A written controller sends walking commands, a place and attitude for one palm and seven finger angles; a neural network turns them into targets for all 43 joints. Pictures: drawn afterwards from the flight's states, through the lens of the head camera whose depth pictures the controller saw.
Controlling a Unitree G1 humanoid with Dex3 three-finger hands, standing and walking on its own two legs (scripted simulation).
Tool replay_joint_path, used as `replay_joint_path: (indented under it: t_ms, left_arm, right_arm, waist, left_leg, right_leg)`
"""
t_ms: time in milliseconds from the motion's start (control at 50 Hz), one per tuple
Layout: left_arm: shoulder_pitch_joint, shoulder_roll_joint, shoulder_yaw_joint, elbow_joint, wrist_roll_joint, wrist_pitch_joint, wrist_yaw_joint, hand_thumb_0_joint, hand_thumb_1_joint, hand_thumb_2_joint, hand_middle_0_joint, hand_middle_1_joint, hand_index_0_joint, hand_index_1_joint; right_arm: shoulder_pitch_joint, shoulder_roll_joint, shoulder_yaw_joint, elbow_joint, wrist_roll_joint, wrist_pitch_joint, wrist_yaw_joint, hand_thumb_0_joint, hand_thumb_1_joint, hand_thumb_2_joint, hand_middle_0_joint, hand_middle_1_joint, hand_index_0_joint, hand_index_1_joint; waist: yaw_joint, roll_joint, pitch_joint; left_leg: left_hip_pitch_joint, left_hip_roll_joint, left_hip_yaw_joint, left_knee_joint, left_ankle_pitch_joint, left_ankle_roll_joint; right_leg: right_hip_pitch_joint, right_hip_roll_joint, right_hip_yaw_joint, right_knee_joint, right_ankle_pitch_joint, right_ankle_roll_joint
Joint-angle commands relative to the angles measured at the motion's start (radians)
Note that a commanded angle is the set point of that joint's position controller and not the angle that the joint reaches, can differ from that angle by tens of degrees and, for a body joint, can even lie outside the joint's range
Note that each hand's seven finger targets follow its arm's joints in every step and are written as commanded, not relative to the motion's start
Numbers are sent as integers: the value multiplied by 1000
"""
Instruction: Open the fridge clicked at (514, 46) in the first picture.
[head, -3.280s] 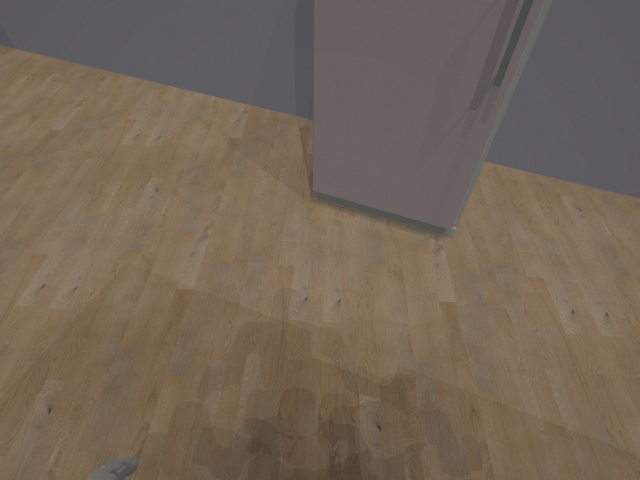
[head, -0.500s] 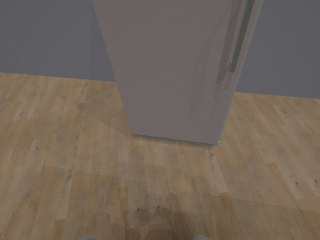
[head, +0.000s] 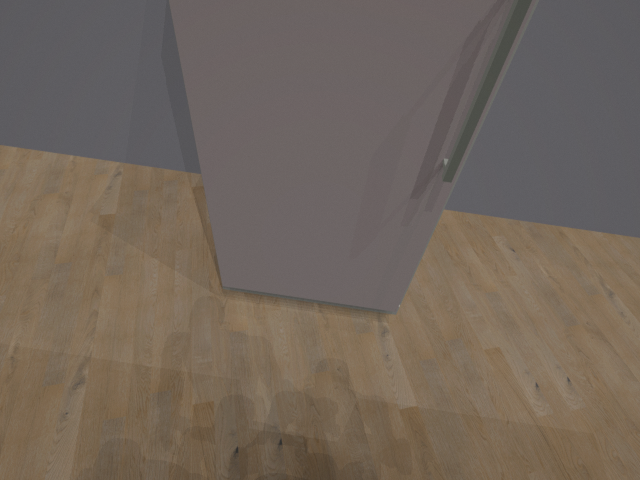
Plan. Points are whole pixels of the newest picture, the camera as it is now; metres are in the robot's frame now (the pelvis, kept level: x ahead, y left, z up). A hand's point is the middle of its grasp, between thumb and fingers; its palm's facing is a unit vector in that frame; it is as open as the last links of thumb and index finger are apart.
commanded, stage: take the last steps up to it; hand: right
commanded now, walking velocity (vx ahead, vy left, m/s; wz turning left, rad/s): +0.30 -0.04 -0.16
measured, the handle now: (479, 92) +0.74 -0.22 +0.15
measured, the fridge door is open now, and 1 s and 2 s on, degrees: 0 0 0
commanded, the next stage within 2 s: come to a stop and stand still in 0.88 s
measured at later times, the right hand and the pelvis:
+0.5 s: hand out of the picture +0.00 -0.23 -0.17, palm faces +0.14 +0.98 -0.15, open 7.4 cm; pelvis +0.07 -0.06 +0.01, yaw -4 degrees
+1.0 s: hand (453, 402) +0.29 -0.21 -0.16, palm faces +0.11 +0.97 -0.24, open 7.2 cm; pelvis +0.23 -0.02 +0.00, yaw -4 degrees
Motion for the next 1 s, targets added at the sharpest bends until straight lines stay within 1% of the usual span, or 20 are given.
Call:
replay_joint_path:
  t_ms: [0, 160, 220, 280, 300, 320, 340, 360, 420, 480, 660, 700, 720, 740, 760, 780, 800, 860, 920, 980]
  left_arm:
    - [35, 55, 12, -43, 7, -20, -3, 0, 900, 900, -200, -300, -200, -300]
    - [-89, 42, 3, -87, 11, -50, -23, 0, 900, 900, -200, -300, -200, -300]
    - [-64, 29, -4, -84, 6, -62, -25, 0, 900, 900, -200, -300, -200, -300]
    - [63, 35, -12, -29, 4, -79, -14, 0, 900, 900, -200, -300, -200, -300]
    - [121, 73, -3, -10, 2, -84, -6, 0, 900, 900, -200, -300, -200, -300]
    - [206, 148, 15, 11, 10, -91, 3, 0, 900, 900, -200, -300, -200, -300]
    - [286, 218, 28, 24, 13, -88, 9, 0, 900, 900, -200, -300, -200, -300]
    - [272, 214, 26, 26, 14, -83, 13, 0, 900, 900, -200, -300, -200, -300]
    - [165, 115, -6, 9, 8, -105, 25, 0, 900, 900, -200, -300, -200, -300]
    - [166, 98, -11, 14, 5, -126, 31, 0, 900, 900, -200, -300, -200, -300]
    - [224, 99, -6, 66, 14, -124, 31, 0, 900, 900, -200, -300, -200, -300]
    - [213, 104, -6, 73, 13, -120, 32, 0, 900, 900, -200, -300, -200, -300]
    - [202, 111, -7, 72, 8, -120, 31, 0, 900, 900, -200, -300, -200, -300]
    - [193, 97, -6, 68, -1, -124, 26, 0, 900, 900, -200, -300, -200, -300]
    - [238, 45, -13, 53, -12, -126, 17, 0, 900, 900, -200, -300, -200, -300]
    - [254, 37, -14, 30, -16, -120, 21, 0, 900, 900, -200, -300, -200, -300]
    - [229, 55, -6, 29, -15, -109, 24, 0, 900, 900, -200, -300, -200, -300]
    - [145, 11, -11, 30, 2, -91, 12, 0, 900, 900, -200, -300, -200, -300]
    - [216, -27, -16, 54, 9, -62, 8, 0, 900, 900, -200, -300, -200, -300]
    - [181, -32, -22, 40, 9, -53, 8, 0, 900, 900, -200, -300, -200, -300]
  right_arm:
    - [56, -162, -37, -36, 3, -18, -8, 0, -900, -900, 200, 300, 200, 300]
    - [214, -188, -47, 34, -12, -42, 9, 0, -900, -900, 200, 300, 200, 300]
    - [199, -201, -50, 49, -13, -41, 13, 0, -900, -900, 200, 300, 200, 300]
    - [161, -190, -46, 65, 3, -32, 20, 0, -900, -900, 200, 300, 200, 300]
    - [154, -162, -39, 61, 7, -30, 24, 0, -900, -900, 200, 300, 200, 300]
    - [136, -109, -29, 43, 8, -27, 30, 0, -900, -900, 200, 300, 200, 300]
    - [80, -77, -18, 4, 1, -28, 32, 0, -900, -900, 200, 300, 200, 300]
    - [28, -96, -24, -14, -8, -26, 31, 0, -900, -900, 200, 300, 200, 300]
    - [35, -97, -31, 27, -8, -26, 48, 0, -900, -900, 200, 300, 200, 300]
    - [86, -72, -25, 52, -4, -20, 51, 0, -900, -900, 200, 300, 200, 300]
    - [-80, -64, -27, -19, 4, -19, 52, 0, -900, -900, 200, 300, 200, 300]
    - [-15, -88, -34, -5, 3, -27, 49, 0, -900, -900, 200, 300, 200, 300]
    - [95, -99, -40, 32, -1, -33, 47, 0, -900, -900, 200, 300, 200, 300]
    - [223, -146, -55, 70, -6, -44, 40, 0, -900, -900, 200, 300, 200, 300]
    - [329, -241, -79, 96, -13, -57, 28, 0, -900, -900, 200, 300, 200, 300]
    - [364, -303, -84, 100, 8, -55, 26, 0, -900, -900, 200, 300, 200, 300]
    - [270, -270, -80, 76, 16, -48, 19, 0, -900, -900, 200, 300, 200, 300]
    - [74, -161, -45, 25, 12, -51, 12, 0, -900, -900, 200, 300, 200, 300]
    - [37, -124, -28, 26, 5, -58, 9, 0, -900, -900, 200, 300, 200, 300]
    - [45, -103, -25, 28, 2, -53, 9, 0, -900, -900, 200, 300, 200, 300]
  waist:
    - [-18, 198, 10]
    - [-94, 197, 28]
    - [-74, 209, 14]
    - [-12, 152, -17]
    - [14, 41, -35]
    - [57, -161, -40]
    - [90, -268, 6]
    - [86, -180, 64]
    - [34, -106, 134]
    - [-5, -59, 83]
    - [11, -83, 123]
    - [-32, -45, 92]
    - [-82, -31, 29]
    - [-140, 36, -40]
    - [-165, 264, -170]
    - [-139, 340, -225]
    - [-117, 216, -155]
    - [-45, 106, 20]
    - [20, 123, 12]
    - [14, 152, 19]
  left_leg:
    - [61, 245, -191, -294, 219, 85]
    - [165, 282, -231, -359, -53, 121]
    - [119, 276, -212, -347, -81, 124]
    - [-28, 180, -92, -242, -126, 56]
    - [-126, 140, -54, -152, -149, 22]
    - [-276, 56, 35, 57, -176, -24]
    - [-416, -9, 60, 284, -285, -41]
    - [-449, 22, -19, 404, -287, -23]
    - [-442, 76, -82, 518, -107, -23]
    - [-396, 63, -58, 486, -8, -43]
    - [-273, 20, -6, 129, 64, -16]
    - [-120, -17, 12, 52, 68, 7]
    - [22, -46, 33, 2, 133, 13]
    - [219, -8, -25, -33, 181, 31]
    - [429, 232, -334, -98, 261, 116]
    - [434, 399, -581, -231, 342, 203]
    - [335, 385, -529, -269, 217, 225]
    - [-3, 286, -328, -332, 105, 157]
    - [-114, 217, -164, -353, 179, 120]
    - [-128, 191, -141, -370, 176, 127]
  right_leg:
    - [-128, -51, 26, 227, 48, 20]
    - [-137, -80, -35, -32, 27, 13]
    - [-25, -68, -59, -168, 13, -5]
    - [267, -29, -128, -408, 175, -5]
    - [399, -66, -76, -443, 148, -14]
    - [484, -247, 179, -531, 34, -78]
    - [486, -411, 385, -660, -26, -174]
    - [416, -437, 392, -686, -66, -212]
    - [307, -350, 238, -687, 119, -184]
    - [353, -279, 96, -654, 447, -174]
    - [342, -277, 11, -595, 607, -162]
    - [309, -275, 2, -481, 726, -147]
    - [290, -242, -34, -365, 767, -124]
    - [190, -196, -66, -183, 686, -90]
    - [-9, -73, -129, 119, 313, -45]
    - [-99, -1, -51, 373, -146, -36]
    - [-114, -54, 25, 450, -108, -50]
    - [-100, -130, 43, 418, 71, -38]
    - [-19, -131, 5, 277, 122, -7]
    - [3, -121, -22, 113, 147, 14]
